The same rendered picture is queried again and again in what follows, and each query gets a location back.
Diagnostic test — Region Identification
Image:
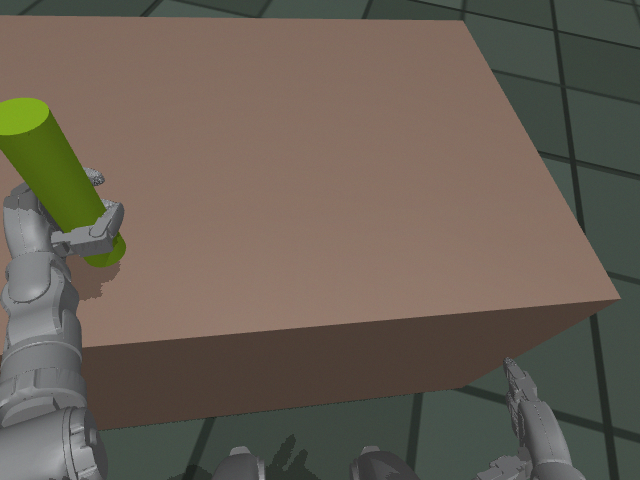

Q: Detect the can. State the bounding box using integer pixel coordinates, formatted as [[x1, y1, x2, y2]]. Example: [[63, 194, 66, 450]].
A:
[[0, 98, 126, 267]]

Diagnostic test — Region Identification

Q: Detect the right robot hand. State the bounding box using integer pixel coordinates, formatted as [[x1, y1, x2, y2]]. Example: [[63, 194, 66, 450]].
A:
[[472, 357, 573, 480]]

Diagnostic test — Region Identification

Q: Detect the left robot hand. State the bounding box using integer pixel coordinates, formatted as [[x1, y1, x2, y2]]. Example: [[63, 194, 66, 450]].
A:
[[3, 167, 124, 263]]

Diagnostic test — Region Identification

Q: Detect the right robot arm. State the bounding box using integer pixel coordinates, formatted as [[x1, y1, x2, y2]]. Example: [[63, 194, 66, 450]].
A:
[[530, 462, 586, 480]]

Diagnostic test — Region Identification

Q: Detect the left robot arm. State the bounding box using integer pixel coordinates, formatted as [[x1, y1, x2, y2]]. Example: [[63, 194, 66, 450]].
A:
[[0, 252, 108, 480]]

